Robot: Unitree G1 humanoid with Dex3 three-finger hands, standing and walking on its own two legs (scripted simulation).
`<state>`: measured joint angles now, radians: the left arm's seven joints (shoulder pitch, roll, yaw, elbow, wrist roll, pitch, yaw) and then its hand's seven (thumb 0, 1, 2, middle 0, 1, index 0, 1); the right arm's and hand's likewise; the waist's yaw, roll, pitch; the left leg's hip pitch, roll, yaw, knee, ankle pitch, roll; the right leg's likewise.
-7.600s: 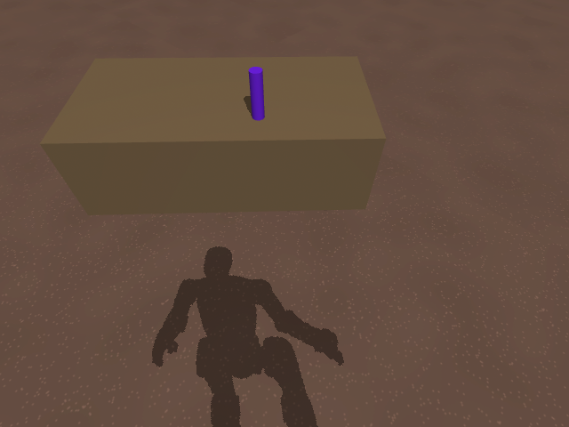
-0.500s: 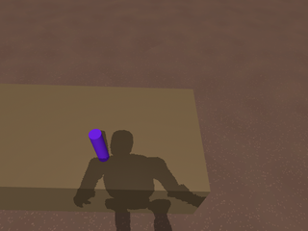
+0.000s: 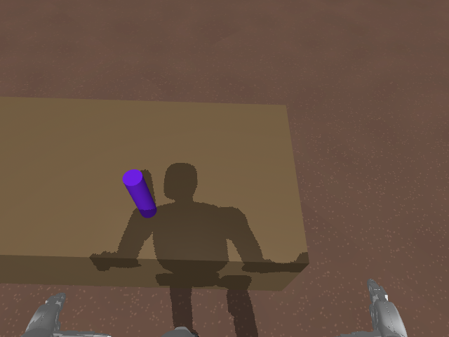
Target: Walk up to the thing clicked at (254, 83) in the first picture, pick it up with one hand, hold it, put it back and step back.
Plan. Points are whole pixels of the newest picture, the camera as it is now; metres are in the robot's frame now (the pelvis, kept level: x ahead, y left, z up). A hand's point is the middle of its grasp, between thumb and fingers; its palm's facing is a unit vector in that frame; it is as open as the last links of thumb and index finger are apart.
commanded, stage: go down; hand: left
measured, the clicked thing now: (141, 195) +0.49 +0.24 -0.24
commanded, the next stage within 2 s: none
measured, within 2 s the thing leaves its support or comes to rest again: neither
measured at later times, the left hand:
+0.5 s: hand (68, 313) +0.18 +0.29 -0.10, palm faces +0.09 -0.95 -0.31, open 17.2 cm
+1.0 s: hand (48, 318) +0.17 +0.32 -0.08, palm faces +0.14 -0.95 -0.30, open 17.3 cm
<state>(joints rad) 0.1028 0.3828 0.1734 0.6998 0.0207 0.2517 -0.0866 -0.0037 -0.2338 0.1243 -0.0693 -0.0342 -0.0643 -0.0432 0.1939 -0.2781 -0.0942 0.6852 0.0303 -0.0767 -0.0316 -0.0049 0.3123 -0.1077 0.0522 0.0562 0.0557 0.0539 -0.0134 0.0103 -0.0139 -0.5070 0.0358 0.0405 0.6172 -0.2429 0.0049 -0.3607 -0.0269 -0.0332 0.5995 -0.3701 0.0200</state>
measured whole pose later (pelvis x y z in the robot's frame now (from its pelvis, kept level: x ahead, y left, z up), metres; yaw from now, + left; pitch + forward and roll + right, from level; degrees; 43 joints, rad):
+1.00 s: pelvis +0.00 +0.01 -0.02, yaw +0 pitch +9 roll -2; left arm 0.24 0.47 0.32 0.39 -0.04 0.29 -0.22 -0.01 -0.48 0.04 -0.07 -0.03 -0.07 -0.03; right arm 0.40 -0.25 -0.06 0.29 0.04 -0.10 -0.08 -0.01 0.56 -0.04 0.05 0.05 0.05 0.05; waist -0.01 0.00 -0.09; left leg -0.63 0.04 0.02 0.81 -0.33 0.01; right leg -0.47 -0.03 -0.04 0.77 -0.46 0.03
